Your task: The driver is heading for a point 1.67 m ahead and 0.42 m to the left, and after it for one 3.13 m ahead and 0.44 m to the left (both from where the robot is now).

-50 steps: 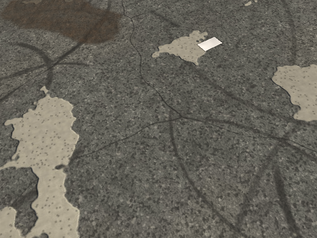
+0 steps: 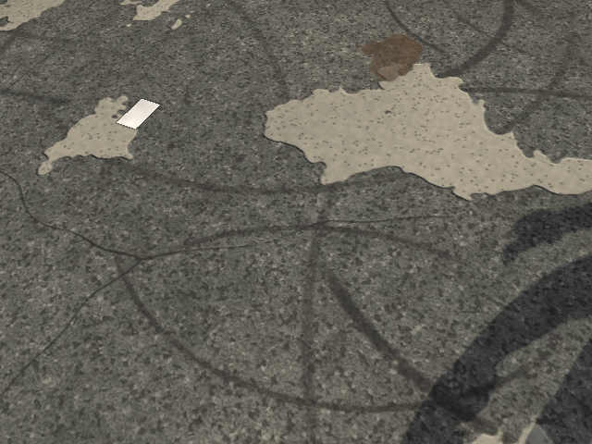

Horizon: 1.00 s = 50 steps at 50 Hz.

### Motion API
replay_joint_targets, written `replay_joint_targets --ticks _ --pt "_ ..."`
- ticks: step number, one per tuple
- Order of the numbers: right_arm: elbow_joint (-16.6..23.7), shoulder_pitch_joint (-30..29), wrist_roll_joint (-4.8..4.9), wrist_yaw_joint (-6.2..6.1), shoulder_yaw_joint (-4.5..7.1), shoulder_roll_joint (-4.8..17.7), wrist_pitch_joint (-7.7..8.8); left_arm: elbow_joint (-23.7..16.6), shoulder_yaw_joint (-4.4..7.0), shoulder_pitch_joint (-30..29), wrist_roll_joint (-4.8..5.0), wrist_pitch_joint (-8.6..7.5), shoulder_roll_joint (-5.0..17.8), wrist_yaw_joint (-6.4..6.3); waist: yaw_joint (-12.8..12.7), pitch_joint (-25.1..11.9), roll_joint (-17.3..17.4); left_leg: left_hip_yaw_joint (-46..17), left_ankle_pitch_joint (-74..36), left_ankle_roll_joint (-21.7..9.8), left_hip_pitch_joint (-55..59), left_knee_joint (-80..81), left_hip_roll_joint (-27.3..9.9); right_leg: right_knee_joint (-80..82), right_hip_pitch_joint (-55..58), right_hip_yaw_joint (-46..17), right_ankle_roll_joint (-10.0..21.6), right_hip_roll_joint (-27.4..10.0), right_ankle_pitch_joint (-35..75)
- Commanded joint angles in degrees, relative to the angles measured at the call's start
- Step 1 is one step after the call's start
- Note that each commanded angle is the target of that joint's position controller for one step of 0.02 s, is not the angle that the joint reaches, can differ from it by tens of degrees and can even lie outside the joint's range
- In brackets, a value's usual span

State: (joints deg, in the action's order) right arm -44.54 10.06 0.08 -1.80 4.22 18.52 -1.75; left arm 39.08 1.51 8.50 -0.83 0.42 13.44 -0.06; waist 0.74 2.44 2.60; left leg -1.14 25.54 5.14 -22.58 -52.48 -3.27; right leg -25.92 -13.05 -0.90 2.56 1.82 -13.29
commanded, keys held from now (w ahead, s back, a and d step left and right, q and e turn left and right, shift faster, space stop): no key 1.00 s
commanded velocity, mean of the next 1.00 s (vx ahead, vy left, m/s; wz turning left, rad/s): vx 0.00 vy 0.00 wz -0.03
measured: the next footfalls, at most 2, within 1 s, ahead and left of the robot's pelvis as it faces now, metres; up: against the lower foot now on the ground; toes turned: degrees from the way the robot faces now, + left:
left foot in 0.14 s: +0.03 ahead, +0.15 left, +0.00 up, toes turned +0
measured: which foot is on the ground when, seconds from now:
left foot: up 0.00-0.12, down 0.14-1.00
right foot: down 0.00-1.00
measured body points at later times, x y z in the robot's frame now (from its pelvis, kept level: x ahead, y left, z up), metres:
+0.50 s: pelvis +0.00 +0.02 +0.00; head +0.01 +0.02 +0.45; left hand +0.10 +0.28 -0.13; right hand +0.09 -0.24 -0.13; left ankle -0.01 +0.15 -0.74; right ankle +0.00 -0.10 -0.74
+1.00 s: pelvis +0.00 +0.03 +0.00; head +0.01 +0.03 +0.45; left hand +0.05 +0.29 -0.15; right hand +0.05 -0.23 -0.15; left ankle -0.01 +0.15 -0.74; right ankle +0.00 -0.10 -0.74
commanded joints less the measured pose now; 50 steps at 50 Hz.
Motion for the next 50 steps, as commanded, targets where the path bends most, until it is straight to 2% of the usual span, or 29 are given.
replay_joint_targets --ticks 1,4,6,7,8,9,10,11,13,16,24,37,50 --pt "2.8 -0.9 0.11 -0.10 0.19 2.4 0.70 -2.3 2.19 -2.3 0.07 -0.73 8.1 -0.48 -0.9 -5.4 -10.4 -0.6 -2.1 0.5 1.7 6.6 -0.8 6.3 5.2 -9.6 9.3 -12.4 22.4" --pt "2.3 -1.0 0.27 -0.05 -0.02 2.8 0.85 -0.8 2.22 -2.0 0.12 -0.32 8.5 -0.40 -1.6 -5.3 -10.2 0.0 -3.0 0.0 5.5 15.4 -0.2 6.0 5.0 -12.3 10.2 -13.3 18.1" --pt "0.8 1.5 -0.08 0.13 -0.32 2.3 1.20 0.3 1.75 -3.1 0.79 -0.27 7.6 -0.33 0.6 -4.5 -8.9 0.8 -13.8 -1.3 11.8 27.9 0.4 5.6 2.3 -11.9 8.1 -11.8 12.4" --pt "0.5 2.0 -0.92 0.19 -0.34 3.5 1.41 1.3 1.55 -1.4 0.77 -0.60 7.0 -0.23 0.5 -4.6 -6.9 -1.0 -21.8 -2.3 16.1 30.9 -0.7 5.6 0.2 -11.5 5.6 -10.4 8.7" --pt "0.7 2.2 -1.19 0.02 0.04 6.4 1.51 1.8 1.41 0.4 -0.19 -1.06 6.6 0.05 -1.1 -5.0 -2.8 -4.2 -30.6 -3.8 19.1 29.8 -4.1 4.2 -1.8 -9.5 3.0 -7.7 4.1" --pt "-0.5 1.2 -0.43 0.19 0.84 8.8 1.58 2.1 1.79 1.9 -0.24 -1.27 6.9 0.24 -3.4 -4.5 2.9 -2.8 -24.7 -6.0 15.4 26.9 -3.5 5.1 -0.6 -5.7 1.0 -4.2 1.0" --pt "-0.2 0.4 -0.25 0.63 0.31 5.8 1.87 2.5 1.74 -1.1 -0.41 -1.13 7.8 0.08 -1.0 -3.7 1.3 -2.7 -18.7 -6.5 11.9 28.3 -2.5 3.4 2.0 -4.4 -0.3 -3.1 0.1" --pt "-0.7 0.1 -0.72 0.73 -0.25 4.1 2.21 2.5 1.87 -2.6 -0.11 -0.88 7.5 -0.16 -0.8 -3.2 1.1 -2.7 -16.5 -6.0 10.5 29.3 -2.3 2.6 2.7 -4.0 -0.5 -3.0 0.4" --pt "-1.3 -0.5 -0.92 0.73 -0.66 3.3 2.92 3.2 1.82 -2.5 0.09 -0.04 6.9 -0.69 -0.9 -2.4 1.5 -2.2 -17.3 -4.8 10.0 29.8 -1.7 2.1 2.8 -4.2 -0.1 -3.3 3.3" --pt "-2.9 0.8 -0.70 0.50 -0.96 3.2 3.39 4.9 1.97 -1.4 0.14 0.32 6.6 -0.96 -0.7 -2.3 -0.1 -1.7 -17.0 -4.5 10.3 29.4 -1.2 2.2 3.0 -4.1 -0.1 -3.4 4.9" --pt "-6.0 1.0 -0.55 0.03 -1.53 3.0 3.25 9.9 2.23 0.3 0.43 0.20 6.8 -1.39 -0.5 -1.6 -2.6 -1.3 -17.0 -5.0 10.8 29.5 -0.3 2.4 3.3 -3.6 -1.1 -3.3 7.3" --pt "-10.7 1.6 -0.43 -0.06 -2.22 2.1 2.96 16.6 1.93 1.8 0.69 0.14 6.8 -2.10 -0.7 -1.2 -2.4 -0.4 -17.5 -5.2 10.9 30.2 0.9 2.6 4.0 -2.9 -1.5 -3.2 8.5" --pt "-13.8 3.5 -0.35 -0.32 -2.78 1.5 2.82 20.6 1.31 2.8 0.78 0.10 6.0 -2.29 -0.8 -0.6 -2.5 -0.1 -16.9 -5.5 10.3 30.5 1.5 2.8 3.5 -2.1 -1.8 -3.0 7.9"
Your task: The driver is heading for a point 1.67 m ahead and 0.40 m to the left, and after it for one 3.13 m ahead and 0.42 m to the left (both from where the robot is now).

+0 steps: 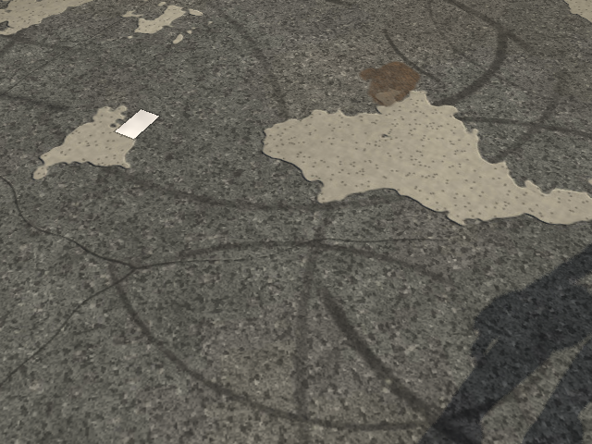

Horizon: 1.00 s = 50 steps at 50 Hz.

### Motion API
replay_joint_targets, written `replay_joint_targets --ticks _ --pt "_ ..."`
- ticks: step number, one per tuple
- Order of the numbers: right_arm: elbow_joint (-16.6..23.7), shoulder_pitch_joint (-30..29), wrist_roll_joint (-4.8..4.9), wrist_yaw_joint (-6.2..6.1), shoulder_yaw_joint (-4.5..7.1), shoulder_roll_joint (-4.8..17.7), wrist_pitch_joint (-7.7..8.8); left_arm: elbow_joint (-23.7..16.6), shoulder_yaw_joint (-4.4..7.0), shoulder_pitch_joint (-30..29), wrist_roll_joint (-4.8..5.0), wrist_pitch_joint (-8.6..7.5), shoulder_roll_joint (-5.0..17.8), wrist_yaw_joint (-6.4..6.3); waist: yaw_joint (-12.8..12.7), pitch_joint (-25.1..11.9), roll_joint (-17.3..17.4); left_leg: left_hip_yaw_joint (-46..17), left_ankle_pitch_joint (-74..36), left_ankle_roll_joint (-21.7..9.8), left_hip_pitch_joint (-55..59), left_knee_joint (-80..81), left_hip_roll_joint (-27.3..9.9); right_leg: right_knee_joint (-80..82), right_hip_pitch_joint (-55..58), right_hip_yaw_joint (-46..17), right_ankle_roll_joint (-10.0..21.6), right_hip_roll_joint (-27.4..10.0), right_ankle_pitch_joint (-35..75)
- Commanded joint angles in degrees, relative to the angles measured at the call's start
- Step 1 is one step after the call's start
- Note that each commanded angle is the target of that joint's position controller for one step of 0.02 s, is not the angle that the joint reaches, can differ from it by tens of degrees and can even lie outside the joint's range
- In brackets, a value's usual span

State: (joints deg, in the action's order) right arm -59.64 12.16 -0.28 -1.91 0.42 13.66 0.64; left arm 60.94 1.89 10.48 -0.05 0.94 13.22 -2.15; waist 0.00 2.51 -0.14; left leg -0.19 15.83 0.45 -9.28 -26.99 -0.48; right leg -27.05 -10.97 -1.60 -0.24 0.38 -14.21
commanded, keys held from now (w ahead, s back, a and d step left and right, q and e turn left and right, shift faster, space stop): no key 0.02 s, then w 0.98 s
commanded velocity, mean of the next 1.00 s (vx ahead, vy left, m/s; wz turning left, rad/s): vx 0.37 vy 0.00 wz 0.00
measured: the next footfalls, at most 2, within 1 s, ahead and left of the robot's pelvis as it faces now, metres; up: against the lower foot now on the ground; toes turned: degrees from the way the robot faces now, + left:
left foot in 0.70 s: +0.42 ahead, +0.12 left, +0.00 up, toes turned +2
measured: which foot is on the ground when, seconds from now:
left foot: down 0.00-0.30, up 0.32-0.68, down 0.70-1.00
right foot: down 0.00-0.72, up 0.74-1.00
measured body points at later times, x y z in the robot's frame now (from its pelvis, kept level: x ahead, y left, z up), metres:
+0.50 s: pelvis +0.12 -0.02 +0.00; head +0.13 -0.03 +0.45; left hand +0.03 +0.22 -0.14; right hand +0.25 -0.28 -0.12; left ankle +0.17 +0.12 -0.66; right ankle +0.01 -0.12 -0.74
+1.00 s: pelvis +0.39 +0.05 +0.01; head +0.40 +0.05 +0.46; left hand +0.52 +0.32 -0.11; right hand +0.40 -0.22 -0.13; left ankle +0.38 +0.12 -0.74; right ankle +0.50 -0.13 -0.66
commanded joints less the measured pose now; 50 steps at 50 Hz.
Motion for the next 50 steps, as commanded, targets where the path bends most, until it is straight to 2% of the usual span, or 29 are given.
replay_joint_targets --ticks 1,3,5,8,10,11,13,14,15,16,17,18,20,22,26,28,31,33,35,36,37,38,39,40,41,42,43,46,50 --pt "1.2 1.6 0.02 -0.22 0.98 6.2 0.42 -1.0 0.89 0.9 0.01 -0.43 6.1 -0.21 0.0 -0.6 0.2 -1.1 -7.2 -0.8 -3.0 5.0 -1.2 4.0 1.3 -1.4 1.0 -1.5 8.7" --pt "0.3 3.0 0.45 -0.47 1.11 6.3 0.14 0.0 0.91 2.3 0.41 -0.27 5.9 -0.34 -0.1 -1.1 0.5 -0.2 8.0 -1.8 -3.7 4.8 0.1 3.0 0.4 0.4 1.7 0.3 -7.1" --pt "1.1 2.6 0.89 -0.75 1.52 7.4 0.20 -0.6 1.15 2.0 0.71 -0.71 6.5 -0.41 0.0 3.7 1.4 -2.9 24.4 -4.2 -8.2 5.5 -1.0 1.6 -6.0 0.0 3.3 0.6 -23.1" --pt "0.8 6.6 1.66 -0.31 2.28 8.9 2.03 -1.8 0.72 0.7 0.94 -3.41 4.4 0.46 1.5 6.1 4.7 -12.7 28.9 -8.7 -6.0 9.0 -7.3 -4.0 -12.6 0.2 3.8 0.1 -19.1" --pt "0.3 8.7 1.95 0.13 3.26 11.3 2.76 -2.7 0.29 -0.2 1.37 -5.04 2.3 1.46 1.4 5.2 10.0 -23.8 30.8 -13.0 -3.1 15.0 -15.0 -11.9 -14.5 3.6 3.5 0.8 -10.7" --pt "1.0 7.7 1.97 0.28 3.28 11.0 2.93 -2.8 0.29 -0.2 1.52 -5.55 2.6 1.83 0.8 5.8 9.7 -25.5 29.2 -13.7 -5.4 16.1 -16.3 -12.4 -12.7 2.9 4.3 -0.2 -10.1" --pt "3.4 1.9 2.20 0.74 3.03 10.4 2.97 -0.9 0.35 5.7 1.98 -6.14 2.2 2.13 -3.5 6.3 9.0 -19.2 23.7 -11.1 -12.3 13.1 -12.8 -1.8 -1.2 3.5 6.1 0.1 -9.7" --pt "5.0 -1.5 2.20 0.95 2.67 9.0 3.03 1.4 1.00 11.2 1.84 -6.19 3.9 2.02 -5.7 5.6 6.0 -13.3 16.4 -8.4 -17.3 7.3 -8.6 2.6 7.7 0.7 6.2 -0.8 -5.7" --pt "7.1 -4.6 2.02 1.10 1.77 5.4 3.74 3.8 2.47 18.8 1.69 -6.42 8.7 1.93 -7.9 3.9 -5.7 -1.9 7.2 -4.0 -25.0 -9.4 -0.9 8.7 15.4 -13.7 9.3 -8.1 -10.6" --pt "9.1 -4.5 1.65 0.97 1.54 4.5 5.11 4.7 3.95 24.9 1.68 -6.82 14.9 2.54 -9.0 0.8 -17.8 1.9 11.2 -1.7 -34.3 -26.5 3.1 15.1 23.8 -33.7 15.9 -19.7 -6.0" --pt "8.9 -4.2 2.33 1.23 2.16 6.7 5.91 3.9 2.45 22.6 0.52 -7.52 10.1 2.73 -6.8 1.3 -10.1 -3.3 15.4 -2.4 -40.0 -37.6 1.2 14.5 24.8 -36.0 17.1 -21.9 -1.1" --pt "8.2 -2.5 3.12 1.90 2.09 6.2 6.39 2.7 1.69 20.1 0.26 -8.00 7.3 2.85 -4.9 2.2 -6.5 -5.0 11.8 -3.7 -42.4 -42.3 -0.8 13.6 24.8 -30.6 15.8 -20.5 3.4" --pt "8.5 -4.2 2.66 2.59 2.45 6.2 6.84 1.5 0.87 17.3 0.55 -7.78 5.8 3.23 -3.4 3.1 -3.1 -3.2 4.1 -4.7 -45.7 -41.9 -4.4 14.6 24.4 -20.7 12.9 -17.9 12.0" --pt "9.4 -5.8 2.04 3.44 2.54 5.0 6.51 1.4 -0.13 18.0 0.32 -6.64 3.3 2.83 -3.0 2.6 -4.5 -0.8 -0.3 -3.8 -42.0 -37.4 -5.9 16.3 20.9 -13.0 10.8 -14.3 18.3" --pt "13.5 -15.0 1.48 4.11 0.77 1.1 5.59 -0.8 -0.03 15.7 -0.04 -5.73 6.5 0.96 -3.5 5.4 -4.2 3.5 -11.0 -0.6 -30.3 -17.9 -3.6 21.3 6.9 -4.5 10.4 -10.1 17.2" --pt "15.0 -17.9 1.73 4.07 0.71 2.1 5.25 -0.5 0.59 17.8 0.34 -6.02 8.8 0.65 -3.8 5.8 -5.8 4.5 -14.6 -0.7 -24.0 -11.0 -1.9 23.7 4.6 -3.9 10.5 -11.0 15.9" --pt "16.4 -18.9 2.16 4.28 1.41 5.0 5.08 -0.1 1.25 18.5 1.44 -6.12 9.1 0.66 -2.2 6.4 -5.9 2.5 -16.2 -3.1 -22.4 -4.9 -1.6 22.2 10.5 -3.1 9.3 -13.8 20.2" --pt "15.5 -14.1 2.04 4.32 2.74 7.5 5.22 -0.6 1.82 17.2 0.89 -5.49 10.1 0.76 1.4 1.6 -6.9 3.1 -14.2 -5.2 -15.7 -4.7 0.3 14.5 15.2 -1.6 7.7 -14.7 38.1" --pt "10.7 2.1 2.36 3.72 5.14 11.0 4.67 -1.5 1.67 16.0 -0.08 -4.32 9.4 0.87 9.2 -8.5 -6.7 4.1 -11.9 -7.9 4.8 -5.5 2.2 -5.9 10.6 1.4 5.1 -11.3 47.9" --pt "8.7 11.3 1.70 3.12 6.19 15.1 4.23 -3.1 0.62 17.4 -1.25 -4.22 6.6 1.00 10.9 -15.9 1.6 -10.5 -6.8 -11.3 21.4 -5.9 -9.5 -25.0 -3.0 2.9 3.8 -7.4 27.7" --pt "7.5 13.4 0.63 3.97 6.10 16.8 4.32 -2.9 -1.61 25.3 -0.11 -5.52 -2.9 1.77 5.3 -24.8 18.6 -41.1 11.2 -20.4 33.6 6.7 -21.7 -44.1 -20.2 -1.5 1.3 3.8 -16.1" --pt "8.0 9.5 1.01 4.22 4.60 11.2 4.76 -3.3 -0.21 19.8 1.55 -7.15 3.6 2.09 6.4 -17.8 11.9 -44.4 16.0 -17.5 27.6 13.3 -19.8 -51.2 -26.0 -7.2 2.8 1.1 -17.2" --pt "8.9 3.8 1.19 4.22 4.00 9.1 5.29 -5.5 0.81 13.6 2.97 -8.05 7.1 2.19 4.9 -8.7 8.4 -35.0 12.0 -15.2 18.5 13.9 -18.7 -51.9 -29.5 -5.3 4.0 -1.7 -11.8" --pt "9.9 -1.1 0.87 4.40 3.64 8.2 5.81 -6.1 0.91 10.8 2.70 -8.38 7.3 1.67 2.9 -5.4 2.2 -27.5 3.2 -14.2 9.6 14.9 -16.9 -49.2 -26.4 -4.3 4.2 -5.0 -5.9" --pt "10.1 -3.5 0.23 4.66 3.38 7.0 6.17 -6.2 1.45 9.9 1.88 -8.08 7.1 1.20 1.0 -3.5 1.3 -21.2 -3.6 -13.5 3.1 15.9 -14.7 -46.1 -23.3 -3.7 4.0 -7.0 -2.6" --pt "9.7 -4.3 -0.36 4.75 3.05 5.9 6.42 -6.0 1.58 11.4 1.52 -7.32 6.1 1.08 -0.9 -3.8 3.1 -17.2 -6.0 -13.1 -0.5 17.3 -12.8 -44.1 -19.6 -4.2 4.0 -8.6 -0.7" --pt "9.2 -4.1 -0.30 4.84 2.88 5.1 6.47 -6.0 1.62 12.1 1.46 -6.63 5.1 1.02 -1.6 -3.5 4.0 -15.0 -6.8 -13.3 -2.3 18.6 -11.8 -42.2 -18.3 -3.9 3.8 -9.0 -0.4" --pt "7.4 -0.7 0.04 3.92 3.09 6.9 6.63 -8.0 2.00 8.0 0.91 -5.42 5.0 0.74 -1.7 -0.4 3.4 -11.0 -8.8 -14.6 -4.6 21.8 -11.3 -35.8 -22.2 -2.6 2.3 -10.1 2.5" --pt "6.2 4.0 0.16 2.19 3.41 8.7 5.89 -11.5 2.22 -1.4 0.21 -5.84 5.1 1.09 0.6 1.3 2.0 -8.1 -12.3 -13.8 -0.2 22.6 -10.7 -21.6 -29.3 -1.8 0.3 -9.8 14.6"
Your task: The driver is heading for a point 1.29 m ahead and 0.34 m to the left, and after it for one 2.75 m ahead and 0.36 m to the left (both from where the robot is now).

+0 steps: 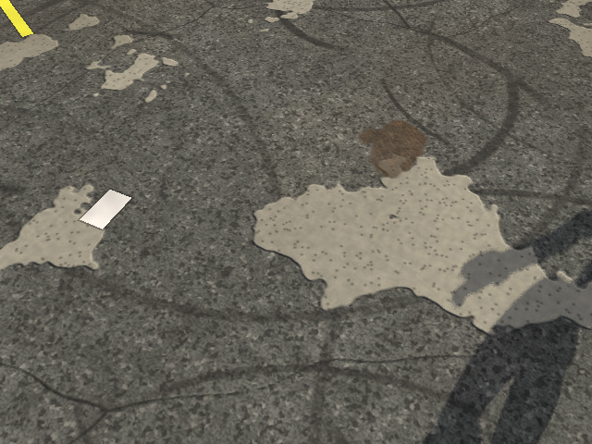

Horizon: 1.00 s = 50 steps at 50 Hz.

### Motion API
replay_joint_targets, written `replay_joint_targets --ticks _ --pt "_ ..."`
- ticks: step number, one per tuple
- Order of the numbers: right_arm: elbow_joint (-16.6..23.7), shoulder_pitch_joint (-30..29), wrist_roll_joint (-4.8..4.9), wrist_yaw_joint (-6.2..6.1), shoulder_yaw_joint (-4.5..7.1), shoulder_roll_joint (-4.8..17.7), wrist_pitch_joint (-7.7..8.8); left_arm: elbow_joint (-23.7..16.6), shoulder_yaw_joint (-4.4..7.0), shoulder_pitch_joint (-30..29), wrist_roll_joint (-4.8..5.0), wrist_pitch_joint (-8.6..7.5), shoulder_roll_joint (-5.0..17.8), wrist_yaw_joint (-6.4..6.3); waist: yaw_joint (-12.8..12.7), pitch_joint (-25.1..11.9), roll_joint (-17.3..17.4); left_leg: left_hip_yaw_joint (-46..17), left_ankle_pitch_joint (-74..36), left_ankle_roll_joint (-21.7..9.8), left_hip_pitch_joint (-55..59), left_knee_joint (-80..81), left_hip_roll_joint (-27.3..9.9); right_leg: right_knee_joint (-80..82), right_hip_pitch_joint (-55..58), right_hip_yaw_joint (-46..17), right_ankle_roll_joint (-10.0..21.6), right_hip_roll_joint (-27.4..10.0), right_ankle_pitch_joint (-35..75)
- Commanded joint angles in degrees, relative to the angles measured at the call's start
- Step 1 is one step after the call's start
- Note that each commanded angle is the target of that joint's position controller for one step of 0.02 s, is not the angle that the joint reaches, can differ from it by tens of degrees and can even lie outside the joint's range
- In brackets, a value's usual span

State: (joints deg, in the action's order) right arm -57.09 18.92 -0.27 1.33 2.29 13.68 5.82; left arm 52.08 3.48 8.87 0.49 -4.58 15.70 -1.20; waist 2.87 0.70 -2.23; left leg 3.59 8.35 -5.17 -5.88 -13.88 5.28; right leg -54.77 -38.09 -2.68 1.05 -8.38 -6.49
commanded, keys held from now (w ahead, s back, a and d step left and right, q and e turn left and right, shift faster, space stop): w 0.78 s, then w+q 0.22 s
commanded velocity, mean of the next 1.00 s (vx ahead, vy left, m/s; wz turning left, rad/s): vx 0.50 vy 0.00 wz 0.05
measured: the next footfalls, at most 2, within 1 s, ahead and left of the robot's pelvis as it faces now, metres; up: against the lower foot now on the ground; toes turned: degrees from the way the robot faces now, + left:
right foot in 0.28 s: +0.35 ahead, -0.15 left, +0.00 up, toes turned -2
left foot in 0.82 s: +0.65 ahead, +0.09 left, +0.00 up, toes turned +3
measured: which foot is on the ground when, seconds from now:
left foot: down 0.00-0.30, up 0.32-0.80, down 0.82-1.00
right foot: up 0.00-0.26, down 0.28-0.82, up 0.84-1.00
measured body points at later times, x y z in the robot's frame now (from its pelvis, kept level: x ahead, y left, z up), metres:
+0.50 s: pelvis +0.29 -0.07 +0.00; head +0.31 -0.08 +0.45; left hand +0.34 +0.20 -0.13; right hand +0.40 -0.34 -0.13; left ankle +0.33 +0.10 -0.67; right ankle +0.31 -0.15 -0.75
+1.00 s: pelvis +0.58 +0.01 +0.00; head +0.60 +0.02 +0.44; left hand +0.67 +0.28 -0.13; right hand +0.66 -0.26 -0.13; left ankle +0.61 +0.08 -0.75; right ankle +0.57 -0.15 -0.67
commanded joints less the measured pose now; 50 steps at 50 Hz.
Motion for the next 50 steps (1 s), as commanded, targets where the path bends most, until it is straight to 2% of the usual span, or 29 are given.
replay_joint_targets --ticks 1,5,9,11,12,13,14,15,16,17,18,19,20,22,24,27,30,34,38,39,40,41,42,43,44,45,46,48,50 --pt "3.4 -1.9 0.29 -1.29 1.52 8.8 0.53 -3.2 0.48 -1.7 -0.28 -0.57 2.3 0.39 -1.6 3.2 4.3 -10.4 -5.9 -7.4 -3.2 9.4 -15.7 10.1 -1.5 0.0 -1.0 -0.4 9.8" --pt "1.7 3.2 0.98 -1.68 1.59 9.4 -0.06 -5.6 -0.37 -9.8 0.26 -1.10 1.2 1.47 1.4 4.2 4.1 -7.9 -6.9 -6.4 0.8 8.5 -15.6 20.3 0.6 2.3 -1.1 2.2 14.2" --pt "0.0 6.5 1.13 -1.87 1.99 9.9 -1.48 -8.4 -0.68 -14.8 0.69 -1.78 1.9 3.02 2.0 5.0 4.5 -8.5 -12.1 -6.2 10.0 3.9 -19.2 25.2 -1.7 2.3 0.6 3.4 8.4" --pt "0.2 5.5 1.17 -2.04 2.39 10.7 -2.08 -8.6 -0.20 -12.9 0.83 -2.06 3.5 3.53 -0.1 3.2 5.9 -8.6 -20.4 -5.1 12.7 0.1 -20.3 26.7 2.5 3.1 2.2 4.8 4.0" --pt "0.6 4.3 1.10 -2.06 2.57 11.3 -2.32 -7.8 0.49 -9.3 0.81 -2.15 5.0 3.53 -2.4 0.6 7.1 -7.9 -30.4 -4.4 12.8 -4.1 -19.8 27.1 8.6 4.5 3.3 6.7 2.3" --pt "1.1 3.0 0.95 -2.01 2.32 10.8 -2.65 -5.4 1.78 -1.1 0.76 -2.16 7.2 3.29 -6.8 -4.4 7.1 -5.7 -38.2 -3.1 10.9 -13.5 -17.3 28.3 19.9 6.0 5.0 8.5 3.3" --pt "2.3 2.7 0.33 -2.00 1.46 9.1 -2.61 -2.5 3.11 10.2 0.21 -2.06 10.7 2.77 -11.1 -12.4 5.4 -3.8 -31.4 -1.2 1.1 -27.8 -14.5 25.6 37.9 0.6 8.2 3.4 4.6" --pt "3.2 9.4 0.00 -1.23 -0.64 2.2 -1.37 -0.8 4.68 18.0 -0.69 -1.57 16.7 2.47 -9.3 -21.9 -7.9 -1.1 -4.9 3.4 -23.6 -51.3 -4.7 27.5 62.3 -25.7 17.8 -12.0 -3.2" --pt "2.2 8.4 0.99 -0.98 -0.51 3.7 0.20 -0.4 3.20 18.2 -0.33 -1.34 11.9 2.56 -10.0 -24.8 -9.9 -9.5 24.0 3.1 -32.4 -60.4 -1.9 36.3 64.6 -40.1 19.7 -15.2 -7.5" --pt "4.0 2.6 2.75 -0.74 1.01 9.2 1.25 -1.2 2.07 12.8 0.06 -1.39 8.7 2.45 -9.3 -14.9 -7.3 -10.6 21.6 1.9 -37.5 -63.7 -5.8 37.4 56.9 -31.3 16.1 -12.8 -8.6" --pt "4.9 -1.2 3.16 -0.90 1.10 9.6 1.65 -2.6 1.41 7.4 -0.04 -1.39 6.7 2.35 -7.5 -9.0 -3.6 -8.7 16.0 1.5 -36.9 -61.5 -9.2 38.9 47.7 -22.9 14.1 -10.5 -5.0" --pt "5.1 -3.1 2.41 -1.28 1.36 9.0 1.45 -3.1 0.81 3.9 -0.33 -1.47 4.8 2.60 -5.8 -4.5 -0.6 -7.6 12.1 1.8 -34.8 -57.4 -11.3 41.2 39.3 -17.1 12.9 -8.0 -0.7" --pt "4.9 -2.4 1.73 -1.54 1.74 8.3 0.71 -3.1 0.35 2.2 -0.80 -1.72 3.4 2.78 -3.7 -2.7 -1.4 -7.8 9.2 2.0 -31.0 -54.0 -13.1 43.2 33.8 -13.0 11.7 -5.8 1.6" --pt "4.4 -0.3 1.30 -1.62 1.42 5.1 -0.79 -2.3 0.45 2.4 -0.86 -1.99 3.7 3.07 -1.9 -1.8 -2.1 -7.2 7.1 2.9 -27.2 -51.1 -13.8 46.2 28.5 -9.3 12.2 -4.4 4.4" --pt "5.4 -2.4 0.94 -1.84 1.49 4.9 -1.51 -1.3 0.90 4.0 -0.78 -2.27 5.5 2.64 -1.5 -0.2 -1.4 -6.7 3.6 4.1 -29.4 -46.9 -14.3 47.9 27.2 -6.5 13.0 -4.2 7.8" --pt "7.8 -9.1 0.47 -1.76 1.56 4.9 -1.38 -0.1 1.13 6.6 -0.56 -1.88 6.5 1.59 -3.0 1.4 -0.8 -6.2 -5.9 5.2 -33.0 -35.8 -14.2 48.9 28.7 -3.4 12.2 -3.1 9.3" --pt "9.4 -15.6 0.74 -1.17 1.04 3.8 -0.87 0.9 1.18 9.2 -0.08 -1.57 7.2 1.03 -5.0 2.5 -0.9 -4.1 -13.8 5.2 -30.1 -24.6 -12.0 49.5 29.1 -0.2 10.6 -1.5 7.9" --pt "11.6 -21.7 1.32 -0.11 0.73 4.1 -0.55 3.2 1.49 13.6 0.54 -0.74 7.7 0.78 -6.8 4.2 -0.9 -4.3 -13.4 4.2 -31.3 -18.1 -10.8 47.4 36.4 -0.5 10.2 -4.4 6.9" --pt "12.4 -20.3 1.44 0.96 1.46 6.6 0.10 3.7 2.19 12.9 0.69 0.56 8.9 0.33 -4.1 2.4 -2.0 -3.7 -5.3 1.4 -27.1 -15.2 -9.1 41.0 42.9 -1.2 8.4 -7.2 16.6" --pt "11.3 -15.9 1.38 0.91 2.22 7.9 0.19 3.4 2.25 11.6 0.64 0.90 9.2 0.30 -1.3 -0.3 -2.5 -1.9 -4.1 0.4 -20.2 -14.4 -7.3 35.7 42.6 0.0 7.5 -6.1 25.7" --pt "8.2 -6.7 1.34 0.64 3.64 10.3 0.07 3.0 1.84 10.9 0.26 1.28 8.1 0.24 2.8 -6.0 -1.6 -0.4 -4.7 -1.2 -8.4 -14.3 -5.5 25.0 40.3 2.9 5.9 -3.0 31.1" --pt "5.9 3.4 0.86 0.23 4.89 14.4 -0.18 1.7 0.93 12.2 -0.85 1.36 6.3 0.01 5.4 -14.2 4.8 -11.1 -5.8 -4.7 8.5 -16.0 -14.2 7.4 29.4 6.2 3.7 0.5 18.1" --pt "4.4 6.9 0.87 0.54 5.79 18.9 -0.53 1.1 -1.29 19.1 -1.21 -0.15 -1.5 0.87 1.3 -20.1 20.5 -40.1 5.1 -15.2 27.4 -8.6 -25.8 -12.4 5.2 5.1 -0.5 11.9 -18.2" --pt "5.0 6.0 1.56 0.73 4.21 13.4 -0.55 1.4 -0.37 15.8 0.04 -1.87 3.6 1.25 3.0 -20.1 15.9 -47.0 13.1 -14.7 28.3 -2.9 -25.3 -19.9 -2.6 -2.3 0.2 10.2 -26.2" --pt "6.3 0.9 1.44 0.56 3.53 10.9 -0.31 -0.5 0.41 10.1 1.54 -3.13 6.8 1.57 2.7 -11.9 12.9 -39.2 10.9 -12.1 21.9 -2.5 -23.5 -21.1 -7.1 -2.5 1.4 7.1 -21.8" --pt "7.7 -3.3 0.89 0.49 3.19 9.7 -0.16 -1.3 0.33 6.4 1.53 -3.72 6.8 1.24 1.4 -7.8 7.1 -32.7 4.9 -10.8 14.0 -1.7 -21.3 -18.6 -5.6 -1.7 1.8 4.5 -16.5" --pt "8.4 -6.2 0.37 0.53 2.84 8.4 -0.11 -1.7 0.73 4.7 0.44 -3.76 6.7 0.84 -0.3 -4.6 4.4 -28.1 -1.6 -10.2 6.5 -0.6 -19.5 -14.1 -2.9 -1.3 1.5 2.8 -13.3" --pt "8.6 -7.1 -0.05 0.42 2.30 6.9 -0.09 -2.2 1.04 5.4 -0.48 -2.78 5.5 0.59 -3.1 -3.9 5.4 -24.3 -7.3 -10.1 -0.3 2.0 -17.3 -8.3 3.3 -1.7 0.8 1.5 -10.8" --pt "8.4 -5.6 0.74 -0.19 2.80 8.6 -0.05 -3.1 0.98 4.3 -0.89 -1.80 4.2 0.25 -3.6 -2.5 5.7 -21.8 -8.2 -10.8 -3.6 3.9 -16.6 -2.4 4.1 -0.9 -0.7 1.8 -9.4"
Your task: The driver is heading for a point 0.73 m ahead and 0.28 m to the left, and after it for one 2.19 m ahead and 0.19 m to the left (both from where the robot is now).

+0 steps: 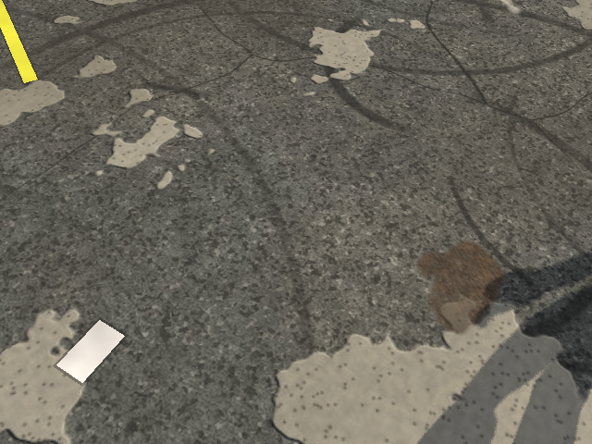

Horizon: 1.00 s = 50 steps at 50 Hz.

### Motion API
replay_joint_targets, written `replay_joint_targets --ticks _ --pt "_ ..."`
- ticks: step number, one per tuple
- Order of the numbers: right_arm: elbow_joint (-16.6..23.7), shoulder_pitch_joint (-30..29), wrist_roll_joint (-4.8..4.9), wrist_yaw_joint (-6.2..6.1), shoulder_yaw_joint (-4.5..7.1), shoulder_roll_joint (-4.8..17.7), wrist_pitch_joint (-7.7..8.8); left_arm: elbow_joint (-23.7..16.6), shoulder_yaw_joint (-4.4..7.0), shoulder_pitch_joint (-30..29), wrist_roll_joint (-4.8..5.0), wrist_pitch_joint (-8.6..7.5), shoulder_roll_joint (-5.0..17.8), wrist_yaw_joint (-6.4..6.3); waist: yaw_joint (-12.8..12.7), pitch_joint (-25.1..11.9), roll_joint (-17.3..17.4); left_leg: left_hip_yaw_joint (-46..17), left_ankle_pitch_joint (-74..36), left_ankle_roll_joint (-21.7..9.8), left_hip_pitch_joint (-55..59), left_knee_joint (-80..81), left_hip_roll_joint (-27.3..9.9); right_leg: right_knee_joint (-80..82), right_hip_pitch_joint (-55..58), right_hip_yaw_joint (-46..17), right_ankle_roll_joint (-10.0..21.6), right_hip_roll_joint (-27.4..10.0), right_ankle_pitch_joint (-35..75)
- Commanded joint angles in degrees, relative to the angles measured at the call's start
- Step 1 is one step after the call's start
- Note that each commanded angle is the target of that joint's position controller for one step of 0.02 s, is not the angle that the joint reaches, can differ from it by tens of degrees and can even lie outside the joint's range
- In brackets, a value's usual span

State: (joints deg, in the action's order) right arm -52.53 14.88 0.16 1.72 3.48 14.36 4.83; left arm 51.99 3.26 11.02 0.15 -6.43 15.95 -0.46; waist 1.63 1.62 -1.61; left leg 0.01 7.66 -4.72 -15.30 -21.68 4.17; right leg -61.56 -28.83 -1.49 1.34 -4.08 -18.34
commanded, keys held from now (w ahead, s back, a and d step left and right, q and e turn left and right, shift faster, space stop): w+q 1.00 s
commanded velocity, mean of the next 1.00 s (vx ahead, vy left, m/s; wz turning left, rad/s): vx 0.50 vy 0.00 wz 0.54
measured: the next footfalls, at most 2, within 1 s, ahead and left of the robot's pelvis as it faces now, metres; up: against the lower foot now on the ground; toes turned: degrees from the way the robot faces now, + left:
right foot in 0.32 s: +0.36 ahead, -0.14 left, +0.00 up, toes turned +13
left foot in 0.84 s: +0.52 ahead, +0.21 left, +0.00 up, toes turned +32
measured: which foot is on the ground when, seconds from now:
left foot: down 0.00-0.32, up 0.34-0.82, down 0.84-1.00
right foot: up 0.00-0.30, down 0.32-0.82, up 0.84-1.00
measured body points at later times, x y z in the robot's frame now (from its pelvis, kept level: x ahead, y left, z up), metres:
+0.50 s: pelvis +0.27 -0.04 +0.00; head +0.29 -0.04 +0.45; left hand +0.30 +0.25 -0.11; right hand +0.43 -0.30 -0.12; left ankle +0.21 +0.09 -0.66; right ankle +0.32 -0.14 -0.74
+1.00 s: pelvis +0.49 +0.11 -0.01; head +0.52 +0.15 +0.44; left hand +0.45 +0.42 -0.12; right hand +0.74 -0.05 -0.11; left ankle +0.49 +0.19 -0.74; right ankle +0.56 -0.05 -0.66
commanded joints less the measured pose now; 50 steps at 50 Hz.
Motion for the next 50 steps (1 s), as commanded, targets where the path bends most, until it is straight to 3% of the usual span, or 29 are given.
replay_joint_targets --ticks 1,6,10,13,14,15,16,17,18,19,20,21,23,24,27,32,35,37,39,40,41,42,43,44,45,46,47,48,50 --pt "3.7 -0.7 0.45 -1.06 1.96 9.1 0.95 -3.9 1.16 0.0 -0.66 0.37 3.8 -0.70 -2.1 -2.4 4.9 -17.4 -7.2 -11.3 4.7 12.5 -15.3 8.2 -6.0 -1.9 -1.9 -2.3 4.8" --pt "3.1 3.4 0.87 -2.52 2.44 10.1 0.21 -7.3 0.68 -10.9 -0.20 0.23 2.7 -0.12 1.0 0.3 5.7 -13.6 -3.2 -7.9 1.3 12.6 -11.7 26.9 -2.8 -1.5 -3.4 1.1 21.5" --pt "2.2 7.0 1.41 -2.80 2.53 9.7 -0.52 -9.6 0.53 -16.3 0.54 -0.44 3.5 0.73 2.8 0.5 6.1 -16.5 -1.3 -7.0 4.5 9.0 -12.8 32.9 -0.1 -2.3 -3.3 2.7 22.8" --pt "2.8 6.6 1.31 -3.20 2.98 10.4 -1.22 -10.1 1.18 -15.2 0.72 -1.29 5.9 1.19 1.1 -0.4 7.4 -20.6 -2.1 -6.0 8.1 3.9 -14.3 36.0 3.9 -2.9 -2.3 3.0 17.1" --pt "3.2 6.0 1.24 -3.26 2.96 10.0 -1.45 -9.4 1.54 -12.2 0.72 -1.57 6.6 1.16 -0.6 -1.4 8.1 -21.2 -3.8 -5.3 8.1 1.3 -13.6 37.4 8.0 -2.3 -1.4 3.1 15.6" --pt "4.0 5.3 1.02 -3.17 2.48 8.6 -1.50 -8.0 2.41 -6.4 0.37 -1.81 8.2 0.85 -3.4 -4.7 7.7 -20.2 -6.6 -3.9 6.5 -4.4 -10.8 38.7 16.7 -2.0 0.2 2.6 14.7" --pt "5.4 4.3 0.39 -2.88 1.39 5.6 -1.33 -6.8 3.35 2.6 -0.51 -2.03 11.2 0.44 -7.5 -12.3 3.6 -16.3 -2.9 -2.0 0.0 -18.7 -7.1 36.9 30.9 -8.7 3.7 -5.2 12.7" --pt "7.1 11.0 1.26 -2.71 0.13 1.2 -0.48 -5.4 4.75 9.3 -1.03 -1.11 16.5 0.23 -5.8 -20.4 -12.7 -7.8 17.9 2.1 -19.7 -37.6 1.2 39.8 51.3 -31.0 12.3 -18.8 5.4" --pt "6.9 11.9 2.30 -2.78 0.64 5.4 -0.22 -5.1 3.84 9.3 -0.19 -0.64 12.2 0.57 -5.6 -19.9 -15.0 -8.9 26.6 2.5 -28.6 -47.7 -2.4 43.6 51.2 -41.5 13.9 -21.7 -4.8" --pt "7.2 7.5 2.42 -2.85 1.84 9.9 -0.44 -6.5 2.56 5.9 0.01 -0.55 7.5 0.63 -6.4 -12.0 -8.1 -9.6 22.0 2.5 -30.9 -50.8 -5.1 44.6 44.0 -33.3 11.2 -18.8 -5.9" --pt "7.8 4.4 2.01 -2.97 2.09 9.9 -0.84 -7.0 1.99 2.6 -0.26 -0.29 6.0 0.68 -5.4 -7.4 -4.1 -7.8 17.4 2.8 -29.4 -50.3 -7.4 45.6 36.7 -25.1 9.2 -16.1 -0.6" --pt "8.4 2.7 1.43 -2.93 2.21 9.0 -1.09 -6.8 1.53 0.2 -0.45 -0.06 4.5 0.79 -4.4 -3.9 -3.1 -7.3 14.2 3.1 -28.0 -47.9 -8.8 47.4 30.8 -19.8 8.5 -13.8 4.5" --pt "9.3 2.5 1.58 -2.34 2.25 6.6 -1.97 -6.2 1.35 -1.4 -0.94 -0.11 4.0 0.77 -2.5 -1.6 -5.2 -6.5 10.8 3.2 -24.1 -44.7 -11.2 50.6 24.3 -12.2 7.8 -11.3 9.4" --pt "9.9 2.1 1.66 -2.12 2.02 5.3 -2.34 -5.8 1.59 -1.1 -0.80 -0.31 4.5 0.78 -2.3 -1.3 -5.0 -5.8 9.8 3.4 -23.9 -43.8 -11.6 51.9 23.2 -9.9 8.3 -11.1 11.7" --pt "12.3 -0.8 1.31 -1.80 1.76 4.5 -2.95 -4.8 2.44 -0.2 -0.59 -0.68 6.7 0.49 -2.2 -0.6 -2.8 -5.7 4.5 4.3 -26.2 -38.1 -12.2 53.8 23.4 -4.3 9.7 -11.8 18.4" --pt "15.2 -8.5 1.23 -0.07 0.96 3.6 -2.45 -4.0 2.98 1.4 -0.23 0.09 8.7 -0.02 -4.6 0.9 -1.7 -1.9 -8.5 3.9 -23.3 -22.9 -11.0 54.1 24.8 6.0 8.0 -10.0 22.6" --pt "17.7 -13.6 1.26 0.87 0.67 3.6 -2.58 -3.0 3.36 4.4 0.49 0.93 10.1 -0.12 -6.1 2.6 -1.3 0.5 -7.9 2.8 -23.2 -17.5 -10.1 53.1 28.8 8.5 7.0 -11.4 23.3" --pt "19.1 -15.3 1.27 1.43 0.88 4.4 -2.74 -2.5 3.70 5.4 1.06 1.73 11.1 -0.14 -5.8 3.1 -1.7 1.9 -3.9 1.4 -22.8 -15.4 -9.1 50.6 32.4 9.9 6.1 -12.7 28.1" --pt "19.6 -13.2 1.05 1.65 1.80 6.3 -3.04 -2.7 4.17 5.0 1.48 2.52 12.9 -0.39 -3.4 0.6 -3.5 4.9 2.0 -0.8 -16.8 -14.5 -5.7 43.5 34.3 12.0 5.0 -12.9 45.6" --pt "18.7 -8.4 1.07 1.58 2.83 8.0 -3.20 -2.9 4.36 4.7 1.63 3.03 13.6 -0.57 -0.3 -2.5 -3.9 6.5 3.9 -2.2 -9.9 -13.8 -3.3 35.8 33.9 13.2 4.3 -12.3 54.0" --pt "16.1 1.0 1.25 1.11 4.57 10.8 -3.36 -3.2 4.07 4.1 1.69 3.39 13.1 -0.81 4.8 -7.2 -2.7 7.0 0.6 -4.4 3.4 -10.2 -0.7 23.9 29.2 14.9 2.6 -10.4 54.8" --pt "13.8 10.5 1.41 -0.20 6.59 15.7 -3.97 -4.3 2.98 5.2 0.11 3.11 10.5 -0.92 8.4 -12.7 3.9 -4.6 0.5 -7.8 21.5 -9.3 -7.1 5.8 14.4 15.1 -0.2 -8.0 36.7" --pt "14.7 7.6 1.66 -0.42 6.83 21.6 -3.35 -8.0 0.34 9.6 -1.74 1.35 2.2 -0.07 0.5 -17.4 17.7 -37.8 9.7 -18.1 37.5 -3.0 -21.1 -12.8 -10.7 8.7 -3.2 3.9 -15.4" --pt "16.1 9.9 1.10 -0.08 5.41 17.0 -2.52 -8.8 0.99 3.3 0.80 -0.93 7.2 0.75 5.3 -22.6 11.0 -47.1 15.2 -19.2 39.1 4.4 -23.8 -18.4 -16.8 -3.1 -2.3 4.0 -16.3" --pt "15.3 8.0 0.67 0.11 4.44 13.8 -1.68 -10.4 1.57 -1.3 2.62 -1.93 9.3 1.12 5.5 -14.2 8.4 -38.5 10.4 -16.4 33.9 5.0 -22.1 -17.2 -21.2 -2.9 -1.1 1.5 -10.5" --pt "15.6 4.5 0.93 0.07 3.88 12.1 -1.27 -10.0 1.31 -1.4 1.79 -2.37 8.7 0.81 2.9 -9.9 4.2 -31.4 5.0 -14.3 25.4 4.8 -19.4 -12.1 -18.4 -2.9 -0.5 -1.0 -5.5" --pt "16.5 0.3 0.68 -0.07 3.31 10.4 -1.27 -9.3 1.66 -1.0 0.25 -2.24 8.9 0.39 0.3 -6.8 2.8 -26.1 -0.9 -12.8 17.1 5.3 -17.1 -7.2 -13.9 -3.0 -0.9 -2.6 -2.6" --pt "17.5 -2.1 -0.02 -0.28 2.77 9.2 -1.23 -9.0 2.05 0.3 -0.21 -1.53 9.3 0.42 -1.7 -5.7 3.7 -23.2 -5.4 -12.2 11.7 6.6 -15.6 -4.6 -9.7 -3.4 -1.2 -3.6 -0.7" --pt "17.7 -2.8 0.02 -0.70 2.83 9.6 -0.97 -9.4 2.04 1.0 -0.71 -0.14 8.1 0.52 -3.1 -4.9 3.9 -20.7 -10.7 -12.8 6.1 8.5 -14.6 -0.5 -6.6 -2.5 -2.8 -3.3 1.1"
Velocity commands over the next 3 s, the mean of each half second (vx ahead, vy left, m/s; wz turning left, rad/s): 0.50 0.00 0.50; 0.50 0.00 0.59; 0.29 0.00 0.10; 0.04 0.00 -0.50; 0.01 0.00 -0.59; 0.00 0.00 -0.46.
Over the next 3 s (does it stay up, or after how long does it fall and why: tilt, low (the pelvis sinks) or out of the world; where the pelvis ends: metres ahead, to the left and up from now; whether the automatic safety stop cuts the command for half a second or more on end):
stays up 0.71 0.23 -0.01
